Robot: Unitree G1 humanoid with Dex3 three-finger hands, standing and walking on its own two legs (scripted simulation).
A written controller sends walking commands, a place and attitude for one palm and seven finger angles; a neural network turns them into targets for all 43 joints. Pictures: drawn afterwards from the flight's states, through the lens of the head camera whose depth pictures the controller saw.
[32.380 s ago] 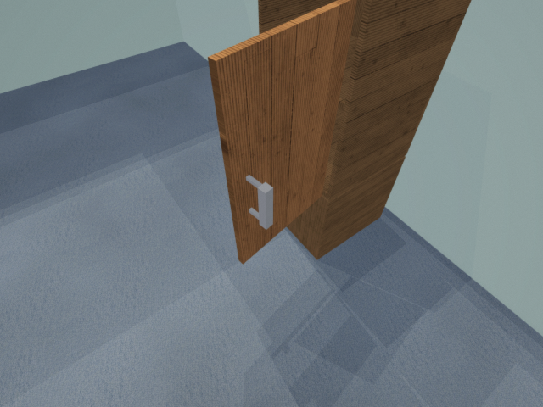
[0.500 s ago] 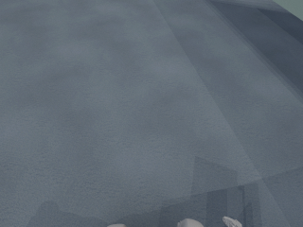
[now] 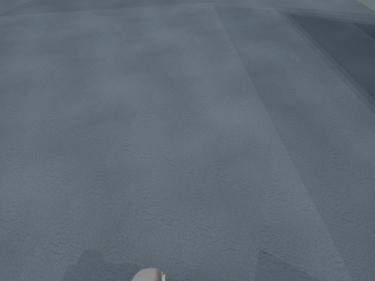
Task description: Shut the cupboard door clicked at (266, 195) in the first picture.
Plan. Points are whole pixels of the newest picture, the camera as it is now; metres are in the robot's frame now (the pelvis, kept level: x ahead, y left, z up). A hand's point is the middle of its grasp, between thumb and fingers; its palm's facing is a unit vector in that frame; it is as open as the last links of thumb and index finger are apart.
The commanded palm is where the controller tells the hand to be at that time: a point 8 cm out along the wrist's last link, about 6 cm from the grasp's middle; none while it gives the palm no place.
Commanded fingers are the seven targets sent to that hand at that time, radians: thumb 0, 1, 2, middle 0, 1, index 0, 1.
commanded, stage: walk to a spot facing it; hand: left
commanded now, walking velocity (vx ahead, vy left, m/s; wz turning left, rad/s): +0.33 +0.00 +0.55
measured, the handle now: out of the picture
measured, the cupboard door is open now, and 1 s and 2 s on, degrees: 61 61 61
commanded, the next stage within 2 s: turn to face it in 0.32 s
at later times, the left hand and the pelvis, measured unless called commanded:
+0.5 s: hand (85, 265) +0.19 +0.28 -0.18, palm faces +0.26 -0.95 -0.19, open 7.4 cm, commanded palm none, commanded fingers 0.00 0.90 0.90 -0.20 -0.30 -0.20 -0.30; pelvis +0.19 +0.08 -0.01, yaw +12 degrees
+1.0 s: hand (111, 189) +0.40 +0.26 -0.18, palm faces -0.01 -0.98 -0.21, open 7.4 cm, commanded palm none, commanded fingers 0.00 0.90 0.90 -0.20 -0.30 -0.20 -0.30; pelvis +0.33 +0.07 -0.01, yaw -3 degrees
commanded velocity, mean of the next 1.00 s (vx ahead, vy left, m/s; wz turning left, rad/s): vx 0.11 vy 0.00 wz -0.20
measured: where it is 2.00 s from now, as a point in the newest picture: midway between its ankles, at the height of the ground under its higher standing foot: (171, 244)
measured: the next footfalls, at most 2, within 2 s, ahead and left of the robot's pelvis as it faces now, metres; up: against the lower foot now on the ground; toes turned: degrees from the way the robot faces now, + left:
left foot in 0.30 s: +0.25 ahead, +0.15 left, +0.00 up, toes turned +15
right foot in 0.82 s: +0.37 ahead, -0.03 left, +0.00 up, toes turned -2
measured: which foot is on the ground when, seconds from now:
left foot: up 0.00-0.28, down 0.30-0.84, up 0.86-1.00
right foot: down 0.00-0.30, up 0.32-0.80, down 0.82-1.00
